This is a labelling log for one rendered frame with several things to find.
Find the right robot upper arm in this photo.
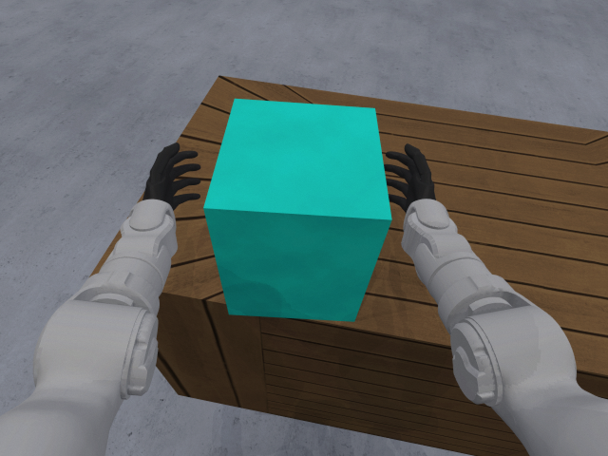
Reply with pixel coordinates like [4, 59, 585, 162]
[450, 306, 608, 456]

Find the robot right forearm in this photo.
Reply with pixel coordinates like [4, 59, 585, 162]
[401, 199, 577, 378]

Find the robot left forearm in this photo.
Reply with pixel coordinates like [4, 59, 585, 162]
[33, 199, 178, 387]

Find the robot left hand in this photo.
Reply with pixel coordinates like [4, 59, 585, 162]
[142, 142, 200, 211]

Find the left robot upper arm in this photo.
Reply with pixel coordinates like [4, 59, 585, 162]
[0, 299, 159, 456]

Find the pedestal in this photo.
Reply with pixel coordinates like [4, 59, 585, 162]
[90, 76, 608, 456]

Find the robot right hand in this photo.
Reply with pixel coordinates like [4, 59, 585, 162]
[384, 143, 436, 212]

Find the carton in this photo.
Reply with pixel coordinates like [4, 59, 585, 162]
[203, 99, 392, 322]

